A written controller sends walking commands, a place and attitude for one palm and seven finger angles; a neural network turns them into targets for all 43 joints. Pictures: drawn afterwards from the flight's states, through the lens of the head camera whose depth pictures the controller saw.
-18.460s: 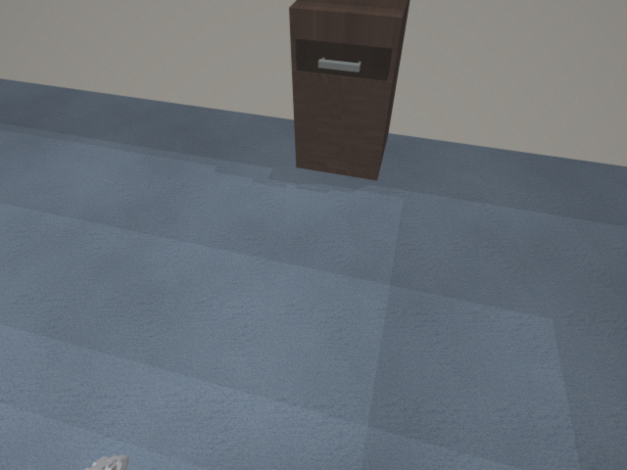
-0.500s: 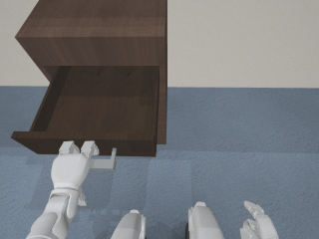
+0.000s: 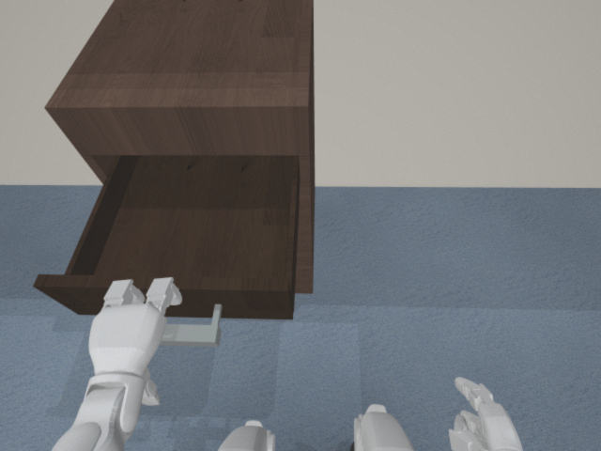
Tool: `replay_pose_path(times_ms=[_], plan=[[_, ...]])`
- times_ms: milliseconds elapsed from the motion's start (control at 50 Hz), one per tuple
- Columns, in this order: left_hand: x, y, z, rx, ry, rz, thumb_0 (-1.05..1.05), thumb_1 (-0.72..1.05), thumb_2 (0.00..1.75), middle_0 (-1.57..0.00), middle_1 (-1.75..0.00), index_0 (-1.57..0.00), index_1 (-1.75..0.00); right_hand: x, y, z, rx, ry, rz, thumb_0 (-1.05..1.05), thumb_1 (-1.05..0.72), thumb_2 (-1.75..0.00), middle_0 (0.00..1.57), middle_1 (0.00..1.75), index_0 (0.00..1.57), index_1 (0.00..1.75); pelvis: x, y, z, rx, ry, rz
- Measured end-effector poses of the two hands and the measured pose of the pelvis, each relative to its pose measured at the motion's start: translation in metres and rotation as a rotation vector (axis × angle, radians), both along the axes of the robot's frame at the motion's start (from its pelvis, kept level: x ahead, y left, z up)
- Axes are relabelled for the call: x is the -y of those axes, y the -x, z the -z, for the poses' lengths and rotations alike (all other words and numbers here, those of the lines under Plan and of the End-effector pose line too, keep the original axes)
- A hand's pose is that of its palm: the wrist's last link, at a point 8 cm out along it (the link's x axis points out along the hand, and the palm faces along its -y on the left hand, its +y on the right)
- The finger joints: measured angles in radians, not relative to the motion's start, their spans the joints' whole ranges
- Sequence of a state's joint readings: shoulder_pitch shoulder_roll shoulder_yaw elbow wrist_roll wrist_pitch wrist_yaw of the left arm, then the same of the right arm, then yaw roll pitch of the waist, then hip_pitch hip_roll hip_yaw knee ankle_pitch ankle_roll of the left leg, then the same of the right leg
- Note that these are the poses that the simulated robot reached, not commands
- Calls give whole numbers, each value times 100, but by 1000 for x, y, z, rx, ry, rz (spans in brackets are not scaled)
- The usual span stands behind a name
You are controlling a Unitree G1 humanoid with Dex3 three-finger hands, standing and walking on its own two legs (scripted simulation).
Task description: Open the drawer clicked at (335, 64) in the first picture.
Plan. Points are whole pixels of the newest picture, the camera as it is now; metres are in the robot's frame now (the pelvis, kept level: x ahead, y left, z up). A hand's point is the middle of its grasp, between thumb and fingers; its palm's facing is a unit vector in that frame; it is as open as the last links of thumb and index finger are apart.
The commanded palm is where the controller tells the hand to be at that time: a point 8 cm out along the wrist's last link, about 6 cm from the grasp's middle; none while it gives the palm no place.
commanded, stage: lift the hand off the handle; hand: left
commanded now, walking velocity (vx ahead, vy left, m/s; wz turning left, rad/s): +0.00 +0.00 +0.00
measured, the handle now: (168, 321) +0.31 +0.24 -0.10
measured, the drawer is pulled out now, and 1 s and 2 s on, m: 0.27 0.27 0.27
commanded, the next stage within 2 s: draw the hand back to the body in 1.26 s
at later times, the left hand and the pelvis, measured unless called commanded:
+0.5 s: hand (137, 327) +0.27 +0.23 +0.00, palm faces -0.04 -0.06 -1.00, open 13.8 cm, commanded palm +0.25 +0.23 +0.05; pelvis +0.01 +0.00 +0.03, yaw +0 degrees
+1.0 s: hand (121, 318) +0.27 +0.24 +0.03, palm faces -0.03 -0.07 -1.00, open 13.8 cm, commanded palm +0.25 +0.23 +0.09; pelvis +0.02 +0.00 +0.04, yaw -1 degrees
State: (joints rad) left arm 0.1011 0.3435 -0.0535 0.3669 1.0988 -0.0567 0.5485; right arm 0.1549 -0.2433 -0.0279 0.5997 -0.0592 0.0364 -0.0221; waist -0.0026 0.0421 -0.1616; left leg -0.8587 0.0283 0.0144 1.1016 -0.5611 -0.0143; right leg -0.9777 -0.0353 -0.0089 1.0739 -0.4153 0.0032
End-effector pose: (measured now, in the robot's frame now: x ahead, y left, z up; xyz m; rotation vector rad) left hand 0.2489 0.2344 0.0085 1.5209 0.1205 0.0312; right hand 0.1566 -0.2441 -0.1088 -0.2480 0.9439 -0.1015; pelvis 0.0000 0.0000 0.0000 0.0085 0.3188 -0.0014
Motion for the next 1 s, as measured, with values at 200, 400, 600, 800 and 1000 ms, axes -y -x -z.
replay_pose_path(times_ms=[200,400,600,800,1000], plan=[[-2,-1,-14,4,-2,3,0,-49,30,-32,-120,-39,-122,6,0,-9,5,8,8,1,-91,-90,20,30,20,30,1,-3,-7,19,0,1],[0,-5,-35,25,-7,-22,0,-49,30,-32,-120,-34,-120,3,2,-20,5,-20,15,1,-91,-90,20,30,20,30,1,-7,-19,50,-3,5],[-1,-4,-50,11,5,-5,0,-49,30,-32,-120,-32,-120,3,-1,-33,22,-18,17,1,-91,-90,20,30,20,30,1,-11,-29,76,-3,9],[1,-8,-66,36,13,-1,0,-49,30,-32,-120,-32,-120,1,-9,-40,37,-30,16,1,-91,-90,20,30,20,30,-1,-15,-35,95,-3,11],[-3,-4,-81,29,21,-9,0,-49,30,-32,-120,-32,-120,-5,-17,-50,59,-42,3,1,-91,-90,20,30,20,30,-3,-19,-43,121,0,12]])
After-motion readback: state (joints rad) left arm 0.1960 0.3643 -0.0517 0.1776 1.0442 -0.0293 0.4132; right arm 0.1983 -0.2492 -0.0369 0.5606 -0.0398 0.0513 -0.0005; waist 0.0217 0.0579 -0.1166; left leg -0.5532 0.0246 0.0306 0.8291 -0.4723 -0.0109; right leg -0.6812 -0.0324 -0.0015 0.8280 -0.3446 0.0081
